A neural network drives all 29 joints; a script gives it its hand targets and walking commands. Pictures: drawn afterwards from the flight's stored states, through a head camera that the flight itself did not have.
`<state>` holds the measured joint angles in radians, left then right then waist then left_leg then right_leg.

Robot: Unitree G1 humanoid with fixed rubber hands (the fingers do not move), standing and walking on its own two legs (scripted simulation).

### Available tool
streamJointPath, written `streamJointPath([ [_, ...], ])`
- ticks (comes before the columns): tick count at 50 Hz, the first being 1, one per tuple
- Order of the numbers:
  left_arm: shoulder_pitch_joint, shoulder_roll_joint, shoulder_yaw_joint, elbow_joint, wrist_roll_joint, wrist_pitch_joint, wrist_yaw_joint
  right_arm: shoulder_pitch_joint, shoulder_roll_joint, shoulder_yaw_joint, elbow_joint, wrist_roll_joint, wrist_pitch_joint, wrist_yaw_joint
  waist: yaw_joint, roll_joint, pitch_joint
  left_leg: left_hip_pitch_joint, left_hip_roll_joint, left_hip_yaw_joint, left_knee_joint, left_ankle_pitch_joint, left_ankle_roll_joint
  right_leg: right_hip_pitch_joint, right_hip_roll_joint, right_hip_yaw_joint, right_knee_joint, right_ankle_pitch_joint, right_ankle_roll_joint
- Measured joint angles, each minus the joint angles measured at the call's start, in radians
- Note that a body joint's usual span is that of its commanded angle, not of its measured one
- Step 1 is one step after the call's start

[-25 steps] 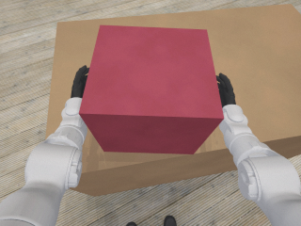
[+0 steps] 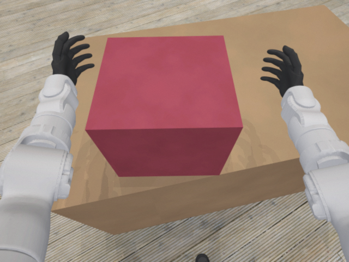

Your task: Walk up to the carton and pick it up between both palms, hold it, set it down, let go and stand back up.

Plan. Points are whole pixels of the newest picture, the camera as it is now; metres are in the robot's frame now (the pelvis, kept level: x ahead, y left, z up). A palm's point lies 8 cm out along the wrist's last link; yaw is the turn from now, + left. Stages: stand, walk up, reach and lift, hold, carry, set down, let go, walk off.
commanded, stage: set down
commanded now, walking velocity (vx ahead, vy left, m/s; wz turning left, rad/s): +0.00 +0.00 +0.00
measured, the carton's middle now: (167, 111) +0.48 +0.04 +0.01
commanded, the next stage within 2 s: none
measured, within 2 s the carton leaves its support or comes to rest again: neither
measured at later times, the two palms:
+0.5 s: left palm out of the picture +0.41 +0.30 +0.29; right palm (302, 21) +0.44 -0.16 +0.28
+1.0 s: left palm (64, 93) +0.43 +0.24 +0.15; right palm (308, 102) +0.41 -0.24 +0.13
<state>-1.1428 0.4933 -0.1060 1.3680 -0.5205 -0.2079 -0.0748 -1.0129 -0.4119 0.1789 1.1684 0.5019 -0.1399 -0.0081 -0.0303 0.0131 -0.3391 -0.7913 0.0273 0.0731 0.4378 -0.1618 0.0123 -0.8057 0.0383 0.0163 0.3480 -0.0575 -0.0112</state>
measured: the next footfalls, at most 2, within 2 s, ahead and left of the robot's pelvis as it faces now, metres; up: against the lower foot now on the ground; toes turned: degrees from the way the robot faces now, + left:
none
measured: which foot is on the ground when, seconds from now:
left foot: down 0.00-1.00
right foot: down 0.00-1.00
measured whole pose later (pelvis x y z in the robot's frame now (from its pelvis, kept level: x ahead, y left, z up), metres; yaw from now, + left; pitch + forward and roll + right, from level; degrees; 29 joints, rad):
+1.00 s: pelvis -0.01 +0.00 +0.02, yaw +1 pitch +17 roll +0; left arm -0.79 0.43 0.03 0.81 -0.35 0.12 -0.01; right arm -0.69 -0.33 -0.14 0.62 0.22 0.20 -0.08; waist -0.03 0.03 -0.18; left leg -0.50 0.01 0.06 0.32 -0.11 0.02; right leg -0.52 0.02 0.01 0.25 -0.03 -0.01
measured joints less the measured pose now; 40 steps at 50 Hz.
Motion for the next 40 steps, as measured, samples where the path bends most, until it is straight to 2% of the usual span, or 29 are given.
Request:
streamJointPath([
  [7, -0.022, 0.042, -0.019, -0.104, 0.016, 0.184, 0.009, -0.033, 0.007, -0.024, -0.074, -0.022, 0.182, -0.032, -0.007, -0.022, 0.003, 0.105, -0.002, -0.026, -0.031, 0.009, -0.007, 0.113, -0.001, -0.025, -0.029, -0.002, -0.009],
  [14, -0.031, 0.089, -0.024, -0.240, 0.072, 0.397, 0.021, -0.085, 0.040, -0.082, -0.117, -0.064, 0.366, -0.094, -0.045, -0.039, 0.017, 0.248, -0.007, -0.073, -0.046, -0.001, -0.016, 0.283, -0.004, -0.071, -0.065, -0.018, -0.019],
  [17, -0.058, 0.102, -0.014, -0.262, 0.109, 0.485, 0.014, -0.119, 0.054, -0.118, -0.107, -0.096, 0.440, -0.119, -0.063, -0.050, 0.040, 0.323, -0.011, -0.093, -0.054, -0.006, -0.016, 0.371, -0.007, -0.089, -0.085, -0.024, -0.019],
  [20, -0.087, 0.111, 0.000, -0.256, 0.148, 0.532, 0.000, -0.152, 0.062, -0.143, -0.084, -0.111, 0.486, -0.131, -0.076, -0.063, 0.082, 0.400, -0.017, -0.106, -0.061, -0.009, -0.015, 0.456, -0.012, -0.102, -0.099, -0.028, -0.018],
  [23, -0.099, 0.111, 0.006, -0.231, 0.189, 0.533, -0.016, -0.173, 0.069, -0.166, -0.039, -0.114, 0.489, -0.126, -0.080, -0.075, 0.139, 0.470, -0.023, -0.112, -0.070, -0.006, -0.012, 0.531, -0.017, -0.108, -0.113, -0.025, -0.015],
  [26, -0.077, 0.094, -0.009, -0.199, 0.216, 0.496, -0.025, -0.163, 0.077, -0.212, 0.011, -0.132, 0.463, -0.105, -0.069, -0.072, 0.190, 0.506, -0.027, -0.112, -0.068, -0.004, -0.009, 0.573, -0.021, -0.108, -0.125, -0.016, -0.013],
  [31, -0.003, 0.041, -0.076, -0.167, 0.167, 0.406, 0.000, -0.090, 0.095, -0.287, 0.046, -0.194, 0.411, -0.062, -0.052, -0.049, 0.243, 0.476, -0.038, -0.103, -0.057, 0.010, -0.002, 0.538, -0.033, -0.100, -0.105, -0.004, -0.010],
  [36, 0.061, -0.019, -0.099, -0.193, 0.085, 0.309, 0.054, 0.007, 0.119, -0.327, -0.027, -0.256, 0.357, -0.036, -0.048, -0.027, 0.258, 0.370, -0.047, -0.080, -0.060, 0.043, 0.011, 0.411, -0.044, -0.079, -0.078, 0.020, 0.003],
  [40, 0.108, -0.049, -0.065, -0.240, 0.064, 0.255, 0.083, 0.082, 0.139, -0.361, -0.147, -0.312, 0.313, -0.033, -0.050, -0.013, 0.228, 0.272, -0.046, -0.055, -0.068, 0.063, 0.016, 0.294, -0.045, -0.054, -0.065, 0.037, 0.009],
])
